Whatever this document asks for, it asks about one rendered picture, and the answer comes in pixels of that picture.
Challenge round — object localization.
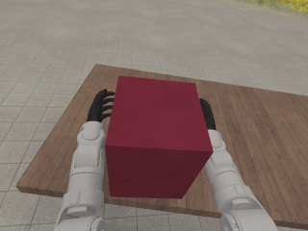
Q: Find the right robot hand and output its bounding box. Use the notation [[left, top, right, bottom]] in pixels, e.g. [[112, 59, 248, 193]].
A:
[[199, 98, 217, 130]]

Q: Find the left robot hand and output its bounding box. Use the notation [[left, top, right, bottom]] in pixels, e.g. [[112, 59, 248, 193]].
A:
[[87, 89, 115, 123]]

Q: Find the robot right forearm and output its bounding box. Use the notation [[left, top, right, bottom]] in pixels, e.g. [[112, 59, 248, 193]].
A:
[[204, 129, 278, 231]]

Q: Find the table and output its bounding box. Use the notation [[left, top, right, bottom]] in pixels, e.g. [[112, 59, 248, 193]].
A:
[[15, 64, 308, 230]]

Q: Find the robot left forearm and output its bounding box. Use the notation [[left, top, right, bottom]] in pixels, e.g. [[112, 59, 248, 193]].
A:
[[54, 120, 106, 231]]

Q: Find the robot left upper arm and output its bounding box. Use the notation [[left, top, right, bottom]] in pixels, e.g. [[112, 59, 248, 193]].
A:
[[55, 216, 108, 231]]

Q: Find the robot right upper arm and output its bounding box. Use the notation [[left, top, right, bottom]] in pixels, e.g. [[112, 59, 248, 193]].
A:
[[219, 209, 277, 231]]

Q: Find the carton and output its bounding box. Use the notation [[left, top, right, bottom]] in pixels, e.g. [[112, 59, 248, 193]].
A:
[[105, 75, 214, 199]]

